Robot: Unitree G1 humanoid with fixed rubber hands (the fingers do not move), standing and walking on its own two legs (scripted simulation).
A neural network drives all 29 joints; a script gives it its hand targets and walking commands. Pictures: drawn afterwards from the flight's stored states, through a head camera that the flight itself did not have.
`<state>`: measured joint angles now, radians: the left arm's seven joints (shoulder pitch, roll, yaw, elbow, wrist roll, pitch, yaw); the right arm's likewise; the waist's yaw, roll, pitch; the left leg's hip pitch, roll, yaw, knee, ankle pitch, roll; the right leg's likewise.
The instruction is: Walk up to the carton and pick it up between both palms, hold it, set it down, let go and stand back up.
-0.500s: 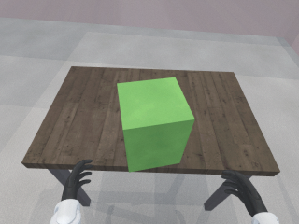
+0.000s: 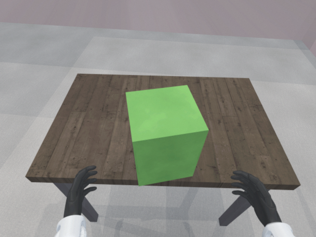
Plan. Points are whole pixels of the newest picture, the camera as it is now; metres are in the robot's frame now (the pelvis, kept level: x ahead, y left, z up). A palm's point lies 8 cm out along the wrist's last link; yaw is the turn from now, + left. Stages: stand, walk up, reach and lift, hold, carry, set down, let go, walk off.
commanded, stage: reach and lift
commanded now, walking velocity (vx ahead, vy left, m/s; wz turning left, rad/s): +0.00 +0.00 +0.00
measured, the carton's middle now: (161, 137) +0.38 +0.02 +0.01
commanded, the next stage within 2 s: none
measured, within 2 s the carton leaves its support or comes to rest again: neither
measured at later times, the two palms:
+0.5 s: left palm (83, 163) +0.25 +0.20 +0.09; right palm (251, 160) +0.28 -0.18 +0.08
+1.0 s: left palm (85, 132) +0.31 +0.20 +0.13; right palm (243, 121) +0.36 -0.17 +0.13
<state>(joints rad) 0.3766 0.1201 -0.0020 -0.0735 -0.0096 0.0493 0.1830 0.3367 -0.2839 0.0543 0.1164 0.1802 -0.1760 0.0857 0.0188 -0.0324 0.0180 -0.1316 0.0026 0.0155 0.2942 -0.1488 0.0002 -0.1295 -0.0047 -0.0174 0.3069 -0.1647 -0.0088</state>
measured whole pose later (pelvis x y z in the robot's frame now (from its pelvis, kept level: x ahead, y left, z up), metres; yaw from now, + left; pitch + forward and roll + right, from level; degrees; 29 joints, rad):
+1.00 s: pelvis -0.01 +0.00 +0.00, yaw +0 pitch -1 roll +0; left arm -0.31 0.12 0.05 -0.14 -0.04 0.76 0.20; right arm -0.43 -0.32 0.06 0.28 0.32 0.32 -0.06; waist 0.05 -0.03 0.02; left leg -0.13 0.00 0.02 0.29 -0.14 0.00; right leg -0.13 0.00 -0.02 0.31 -0.16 -0.01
